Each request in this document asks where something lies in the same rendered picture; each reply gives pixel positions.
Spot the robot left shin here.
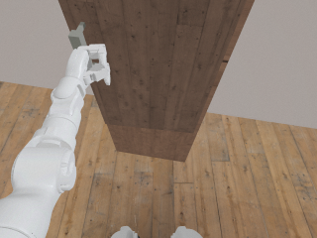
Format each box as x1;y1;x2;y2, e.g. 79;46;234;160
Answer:
120;226;133;231

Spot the cupboard door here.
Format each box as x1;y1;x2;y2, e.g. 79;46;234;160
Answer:
58;0;247;134

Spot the handle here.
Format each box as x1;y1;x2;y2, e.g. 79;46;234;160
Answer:
68;22;97;65

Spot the left robot forearm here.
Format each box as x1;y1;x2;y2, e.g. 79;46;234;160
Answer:
11;76;86;188

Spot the left robot hand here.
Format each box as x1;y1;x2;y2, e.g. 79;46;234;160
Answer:
65;44;111;89

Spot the right robot thigh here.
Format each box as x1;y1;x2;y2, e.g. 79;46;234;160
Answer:
170;228;203;238

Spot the robot left upper arm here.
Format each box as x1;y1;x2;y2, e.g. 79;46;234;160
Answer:
0;147;76;238

